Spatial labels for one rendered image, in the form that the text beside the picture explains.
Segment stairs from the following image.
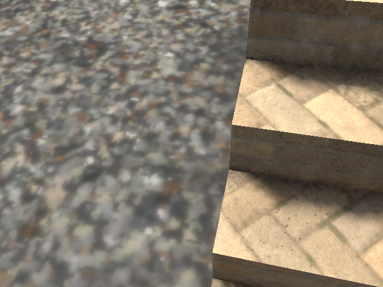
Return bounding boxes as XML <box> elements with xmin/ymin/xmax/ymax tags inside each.
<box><xmin>211</xmin><ymin>0</ymin><xmax>383</xmax><ymax>287</ymax></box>

